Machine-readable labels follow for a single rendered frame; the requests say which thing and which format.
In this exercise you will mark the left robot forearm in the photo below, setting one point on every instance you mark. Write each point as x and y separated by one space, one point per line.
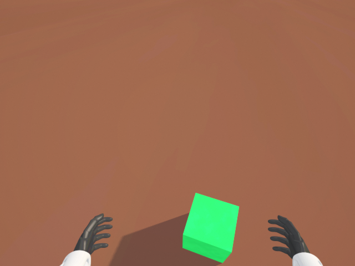
77 258

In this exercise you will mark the robot right hand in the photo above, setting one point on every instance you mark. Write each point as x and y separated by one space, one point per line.
293 239

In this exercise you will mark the right robot forearm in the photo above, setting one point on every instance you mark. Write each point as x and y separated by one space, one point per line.
305 259

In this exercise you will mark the robot left hand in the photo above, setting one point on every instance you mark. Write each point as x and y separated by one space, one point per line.
89 237

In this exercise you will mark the carton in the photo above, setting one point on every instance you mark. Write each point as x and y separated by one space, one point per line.
210 228

